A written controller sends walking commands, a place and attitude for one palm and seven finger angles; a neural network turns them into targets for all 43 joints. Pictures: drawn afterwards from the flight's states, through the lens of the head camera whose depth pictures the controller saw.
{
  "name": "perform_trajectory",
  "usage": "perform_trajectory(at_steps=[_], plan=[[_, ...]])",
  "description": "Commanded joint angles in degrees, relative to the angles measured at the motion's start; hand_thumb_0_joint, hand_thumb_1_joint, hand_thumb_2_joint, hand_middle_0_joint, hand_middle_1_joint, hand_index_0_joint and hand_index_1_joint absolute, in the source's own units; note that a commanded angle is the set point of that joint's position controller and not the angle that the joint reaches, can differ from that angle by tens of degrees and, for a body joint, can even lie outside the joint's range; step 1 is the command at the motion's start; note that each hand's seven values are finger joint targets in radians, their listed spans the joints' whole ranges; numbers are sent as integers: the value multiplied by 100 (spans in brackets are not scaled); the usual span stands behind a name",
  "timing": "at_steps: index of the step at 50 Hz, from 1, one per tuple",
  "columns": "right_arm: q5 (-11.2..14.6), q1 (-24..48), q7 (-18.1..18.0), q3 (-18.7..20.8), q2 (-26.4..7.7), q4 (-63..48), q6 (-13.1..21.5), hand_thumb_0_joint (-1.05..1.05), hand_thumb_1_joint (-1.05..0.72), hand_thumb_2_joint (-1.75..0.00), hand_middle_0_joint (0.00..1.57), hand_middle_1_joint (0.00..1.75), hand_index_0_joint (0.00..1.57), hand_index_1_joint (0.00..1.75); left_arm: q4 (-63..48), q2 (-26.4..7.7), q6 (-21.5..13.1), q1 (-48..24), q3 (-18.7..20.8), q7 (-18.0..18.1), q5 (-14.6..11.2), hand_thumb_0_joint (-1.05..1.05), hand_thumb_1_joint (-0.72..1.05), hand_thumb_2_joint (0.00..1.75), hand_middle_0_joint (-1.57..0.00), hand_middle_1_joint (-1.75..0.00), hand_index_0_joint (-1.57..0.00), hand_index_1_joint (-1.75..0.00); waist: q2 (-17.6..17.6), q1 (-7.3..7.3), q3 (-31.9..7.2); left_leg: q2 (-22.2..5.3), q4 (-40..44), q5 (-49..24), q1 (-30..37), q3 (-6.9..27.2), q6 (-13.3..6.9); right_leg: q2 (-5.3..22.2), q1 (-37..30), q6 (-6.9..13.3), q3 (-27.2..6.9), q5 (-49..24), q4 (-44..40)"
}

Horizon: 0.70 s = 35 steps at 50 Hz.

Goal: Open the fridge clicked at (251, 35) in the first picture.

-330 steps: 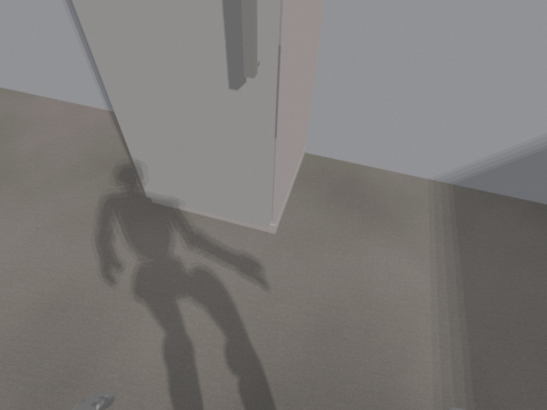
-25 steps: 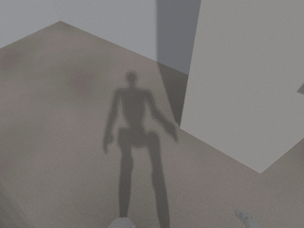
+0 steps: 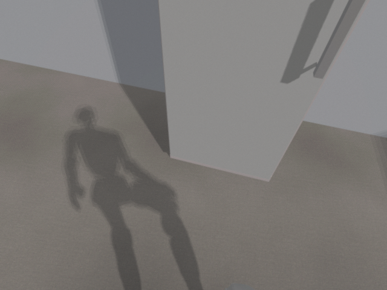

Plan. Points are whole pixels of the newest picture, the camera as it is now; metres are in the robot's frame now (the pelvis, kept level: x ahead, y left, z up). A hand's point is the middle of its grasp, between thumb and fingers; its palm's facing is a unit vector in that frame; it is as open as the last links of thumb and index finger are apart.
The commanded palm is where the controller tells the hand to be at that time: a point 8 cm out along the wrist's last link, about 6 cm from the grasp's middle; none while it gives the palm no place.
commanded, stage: turn to face it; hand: right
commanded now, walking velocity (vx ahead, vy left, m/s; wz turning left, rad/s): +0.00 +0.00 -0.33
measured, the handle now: (338, 30) +0.76 -0.35 +0.18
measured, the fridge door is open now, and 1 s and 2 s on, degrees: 0 0 0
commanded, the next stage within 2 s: take the last steps up to it in 0.28 s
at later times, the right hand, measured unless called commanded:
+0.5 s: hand out of the picture +0.00 -0.31 -0.17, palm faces +0.18 +0.96 -0.20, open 7.3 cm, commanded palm none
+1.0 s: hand out of the picture +0.02 -0.25 -0.15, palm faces +0.15 +0.98 -0.14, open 7.3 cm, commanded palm none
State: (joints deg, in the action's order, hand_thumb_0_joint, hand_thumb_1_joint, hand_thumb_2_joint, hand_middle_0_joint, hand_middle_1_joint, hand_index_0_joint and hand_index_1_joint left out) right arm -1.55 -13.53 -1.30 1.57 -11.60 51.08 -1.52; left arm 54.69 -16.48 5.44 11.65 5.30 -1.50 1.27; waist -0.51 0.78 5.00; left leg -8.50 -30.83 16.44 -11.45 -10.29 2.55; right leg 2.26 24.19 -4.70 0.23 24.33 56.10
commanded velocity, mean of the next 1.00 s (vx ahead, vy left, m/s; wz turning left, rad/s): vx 0.19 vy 0.03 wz -0.10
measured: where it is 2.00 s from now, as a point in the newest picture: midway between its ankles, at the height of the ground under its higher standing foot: (194, 284)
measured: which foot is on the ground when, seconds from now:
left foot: down 0.00-0.10, up 0.12-1.00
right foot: up 0.00-0.08, down 0.10-1.00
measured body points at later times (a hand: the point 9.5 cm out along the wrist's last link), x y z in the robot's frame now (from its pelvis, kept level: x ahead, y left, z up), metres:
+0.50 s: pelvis -0.03 -0.10 +0.01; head -0.04 -0.14 +0.46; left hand +0.06 +0.13 -0.11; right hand -0.01 -0.36 -0.15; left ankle -0.03 +0.09 -0.64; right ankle -0.01 -0.13 -0.73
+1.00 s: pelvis -0.01 -0.07 +0.02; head -0.04 -0.09 +0.47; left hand -0.10 +0.15 -0.13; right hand +0.01 -0.31 -0.14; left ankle +0.07 +0.09 -0.65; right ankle -0.01 -0.13 -0.73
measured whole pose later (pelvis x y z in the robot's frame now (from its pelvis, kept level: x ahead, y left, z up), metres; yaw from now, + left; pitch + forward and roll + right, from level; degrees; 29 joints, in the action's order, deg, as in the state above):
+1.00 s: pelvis -0.01 -0.07 +0.02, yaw -10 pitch -2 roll +2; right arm -1.3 -12.7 0.7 3.3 -10.3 61.2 -2.8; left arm 66.4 -6.6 -2.0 30.1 1.8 2.3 1.5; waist -0.1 4.8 -2.0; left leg -3.8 -55.8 11.8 -30.3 -1.2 2.9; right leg -3.8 5.7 5.7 -2.3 6.4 14.0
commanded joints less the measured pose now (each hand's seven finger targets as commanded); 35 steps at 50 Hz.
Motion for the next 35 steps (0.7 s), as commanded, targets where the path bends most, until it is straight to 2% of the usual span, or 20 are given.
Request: perform_trajectory(at_steps=[1,2,3,4,5,6,7,8,9,10,11,12,15,18,20,21,24,27,32,35], plan=[[-56,-220,-56,426,-1429,-249,115,0,-90,-90,20,30,20,30,-600,-100,-288,-360,-47,11,-83,0,90,90,-20,-30,-20,-30,1557,-280,-555,-1229,571,-2458,385,774,-877,-190,-358,119,478,183,-1413],[-45,-207,-46,425,-1430,-224,99,0,-90,-90,20,30,20,30,-546,-123,-324,-190,-48,28,-81,0,90,90,-20,-30,-20,-30,1425,-187,-669,-1140,306,-2545,325,649,-725,-276,-704,151,563,-175,-1951],[5,-175,-32,422,-1389,-202,80,0,-90,-90,20,30,20,30,-474,-228,-370,47,-34,33,-74,0,90,90,-20,-30,-20,-30,1158,-33,-822,-998,-113,-2424,125,428,-479,-274,-1282,204,529,-878,-2756],[72,-204,-23,385,-1209,-237,52,0,-90,-90,20,30,20,30,-382,-585,-455,403,32,34,-63,0,90,90,-20,-30,-20,-30,310,161,-1193,-767,-1017,-1720,-450,149,-178,207,-2258,322,59,-1824,-3425],[106,-227,5,274,-751,-430,30,0,-90,-90,20,30,20,30,-405,-1203,-508,558,171,65,-38,0,90,90,-20,-30,-20,-30,-1626,239,-1274,11,-2229,1434,-2138,66,273,1814,-3114,875,-1882,-3876,-3601],[77,39,-38,196,-697,-462,-30,0,-90,-90,20,30,20,30,-327,-1422,-461,824,197,127,-54,0,90,90,-20,-30,-20,-30,-1646,401,-1373,103,-2827,2185,-2037,648,230,2225,-2704,1400,-2037,-5201,-3417],[59,203,-74,217,-765,-334,-93,0,-90,-90,20,30,20,30,-230,-1160,-470,695,124,195,-14,0,90,90,-20,-30,-20,-30,-1455,365,-1147,32,-3122,1947,-1827,894,179,1960,-2254,1420,-1568,-4924,-3473],[66,311,-67,249,-786,-242,-109,0,-90,-90,20,30,20,30,-292,-980,-480,406,75,254,-2,0,90,90,-20,-30,-20,-30,-1563,291,-794,32,-3308,1609,-1895,971,178,1695,-1925,1387,-1527,-4715,-3531],[74,284,-25,268,-829,-133,-99,0,-90,-90,20,30,20,30,-374,-820,-476,83,-4,277,2,0,90,90,-20,-30,-20,-30,-1274,155,-545,54,-3458,1228,-1902,1010,181,1500,-1698,1354,-1384,-4465,-3571],[61,156,18,270,-832,-12,-81,0,-90,-90,20,30,20,30,-409,-712,-505,-68,-53,288,-14,0,90,90,-20,-30,-20,-30,-969,58,-506,66,-3554,938,-1906,973,205,1373,-1727,1276,-1220,-4383,-3617],[54,-1,31,278,-790,88,-75,0,-90,-90,20,30,20,30,-413,-648,-539,-90,-77,302,-26,0,90,90,-20,-30,-20,-30,-824,-25,-548,121,-3609,727,-1943,948,242,1223,-1921,1172,-1077,-4513,-3637],[53,-104,29,271,-789,180,-77,0,-90,-90,20,30,20,30,-389,-620,-563,-46,-85,315,-50,0,90,90,-20,-30,-20,-30,-675,-48,-653,159,-3645,568,-1960,945,276,1161,-2114,1107,-1004,-4618,-3652],[53,-176,7,288,-796,285,-96,0,-90,-90,20,30,20,30,-292,-531,-585,179,-98,335,-89,0,90,90,-20,-30,-20,-30,-578,-51,-697,205,-3614,266,-1928,1007,321,1043,-2273,874,-956,-4650,-3772],[49,-122,-35,299,-774,295,-122,0,-90,-90,20,30,20,30,-214,-451,-585,363,-87,342,-80,0,90,90,-20,-30,-20,-30,-522,-26,-693,240,-3571,163,-1974,1099,367,1051,-2364,793,-1183,-4274,-3919],[56,-99,-40,296,-751,353,-115,0,-90,-90,20,30,20,30,-136,-344,-609,477,-115,354,-74,0,90,90,-20,-30,-20,-30,-553,-16,-667,249,-3443,103,-1919,1195,366,1040,-2326,747,-1378,-3619,-4106],[51,-98,-31,298,-706,376,-108,0,-90,-90,20,30,20,30,-103,-306,-622,526,-112,355,-63,0,90,90,-20,-30,-20,-30,-578,-12,-669,263,-3397,91,-1911,1220,366,1038,-2311,743,-1491,-2976,-4262],[-1,44,10,288,-683,417,-82,0,-90,-90,20,30,20,30,39,-205,-660,773,-99,358,-39,0,90,90,-20,-30,-20,-30,-520,71,-301,295,-3266,3,-2099,1240,299,1031,-2050,741,-1920,-863,-4753],[-16,104,48,262,-658,473,-41,0,-90,-90,20,30,20,30,227,-148,-710,1040,-108,375,-29,0,90,90,-20,-30,-20,-30,-469,105,-8,333,-3135,-63,-2243,1254,205,1047,-1835,716,-2249,388,-5100],[-7,279,104,234,-558,451,13,0,-90,-90,20,30,20,30,496,-93,-775,1459,-129,409,-11,0,90,90,-20,-30,-20,-30,-306,171,72,347,-2752,-36,-2395,1233,94,1160,-1819,969,-2499,853,-5216],[2,343,122,224,-521,471,30,0,-90,-90,20,30,20,30,648,-53,-811,1662,-136,430,-21,0,90,90,-20,-30,-20,-30,-299,210,42,384,-2713,-134,-2526,1208,58,1162,-1921,949,-2525,884,-5231]])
